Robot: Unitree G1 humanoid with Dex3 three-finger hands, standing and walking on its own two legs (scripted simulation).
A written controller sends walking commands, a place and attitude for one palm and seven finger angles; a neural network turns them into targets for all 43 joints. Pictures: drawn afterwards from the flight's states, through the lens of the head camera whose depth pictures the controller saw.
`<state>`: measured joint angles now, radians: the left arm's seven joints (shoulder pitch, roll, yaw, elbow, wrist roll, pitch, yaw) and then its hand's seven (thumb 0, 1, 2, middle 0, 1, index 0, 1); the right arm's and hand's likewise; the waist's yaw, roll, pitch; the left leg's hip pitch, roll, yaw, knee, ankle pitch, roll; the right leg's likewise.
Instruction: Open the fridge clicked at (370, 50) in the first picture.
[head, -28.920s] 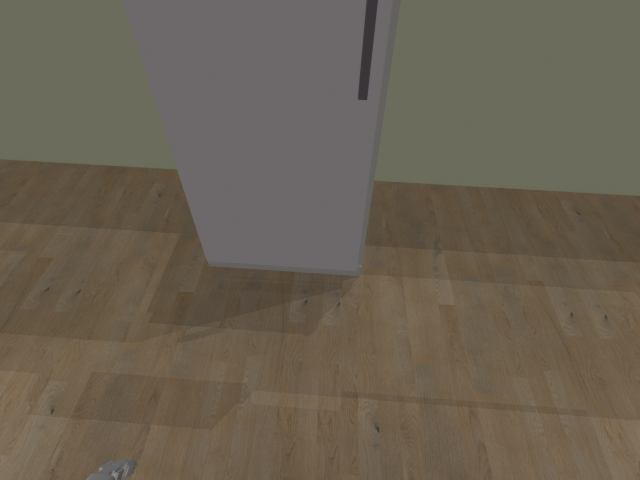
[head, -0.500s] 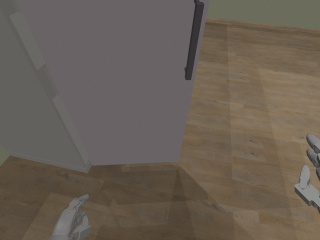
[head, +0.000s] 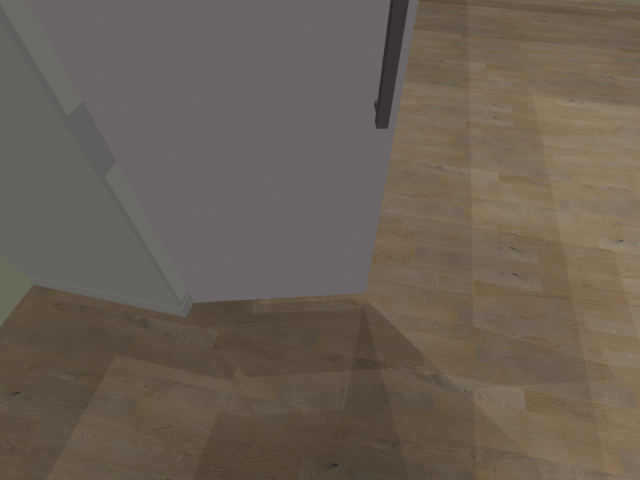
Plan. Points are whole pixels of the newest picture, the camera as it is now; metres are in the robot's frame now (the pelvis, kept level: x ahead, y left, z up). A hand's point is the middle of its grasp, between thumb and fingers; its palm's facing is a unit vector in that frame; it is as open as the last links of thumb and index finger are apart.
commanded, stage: let the arm hang, fingers relaxed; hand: right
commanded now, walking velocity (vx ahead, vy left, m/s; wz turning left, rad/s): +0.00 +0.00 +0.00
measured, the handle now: (389, 47) +0.70 -0.06 +0.17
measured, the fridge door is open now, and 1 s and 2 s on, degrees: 74 74 74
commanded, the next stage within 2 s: look to check the result in 0.54 s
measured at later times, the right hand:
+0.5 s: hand out of the picture +0.08 -0.18 -0.17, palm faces -0.03 +0.98 -0.20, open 7.4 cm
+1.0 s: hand out of the picture +0.05 -0.18 -0.17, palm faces -0.02 +0.98 -0.22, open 7.4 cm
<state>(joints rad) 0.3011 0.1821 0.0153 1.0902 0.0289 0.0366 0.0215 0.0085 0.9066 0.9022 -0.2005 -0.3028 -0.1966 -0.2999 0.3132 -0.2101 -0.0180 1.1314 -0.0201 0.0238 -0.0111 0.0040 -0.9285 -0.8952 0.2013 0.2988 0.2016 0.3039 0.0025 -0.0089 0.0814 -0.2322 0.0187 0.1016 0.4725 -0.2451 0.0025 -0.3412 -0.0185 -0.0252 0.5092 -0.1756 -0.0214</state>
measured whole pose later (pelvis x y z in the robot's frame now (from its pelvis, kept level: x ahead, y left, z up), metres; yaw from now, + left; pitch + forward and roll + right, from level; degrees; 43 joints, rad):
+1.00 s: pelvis +0.03 +0.00 +0.01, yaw +1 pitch -1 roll +0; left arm 0.20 0.18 0.00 1.14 0.02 0.01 0.03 0.00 0.91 0.90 -0.20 -0.30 -0.20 -0.30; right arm 0.22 -0.19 -0.01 1.15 -0.02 0.00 -0.02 0.00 -0.90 -0.90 0.20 0.30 0.20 0.30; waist 0.00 -0.01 0.06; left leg -0.13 0.02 0.07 0.40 -0.26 0.00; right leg -0.22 -0.01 -0.05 0.42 -0.19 -0.01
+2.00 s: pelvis +0.04 +0.01 +0.01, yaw +2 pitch -1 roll +0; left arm 0.22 0.17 0.01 1.14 0.02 0.00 0.03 0.00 0.91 0.90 -0.20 -0.30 -0.20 -0.30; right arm 0.24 -0.16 -0.01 1.15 -0.02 -0.01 -0.02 0.00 -0.90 -0.90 0.20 0.30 0.20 0.30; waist 0.01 0.00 0.05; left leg -0.11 0.02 0.07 0.39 -0.26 0.01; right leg -0.20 -0.02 -0.06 0.41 -0.19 -0.01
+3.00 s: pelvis +0.03 +0.01 +0.01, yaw +2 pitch -1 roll +0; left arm 0.21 0.18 0.01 1.14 0.02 0.00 0.03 0.00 0.91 0.90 -0.20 -0.30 -0.20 -0.30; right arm 0.23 -0.18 -0.01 1.14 -0.02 -0.01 -0.02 0.00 -0.90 -0.90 0.20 0.30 0.20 0.30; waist 0.01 0.00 0.06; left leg -0.11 0.01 0.06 0.38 -0.25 0.00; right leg -0.20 -0.02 -0.06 0.40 -0.18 -0.01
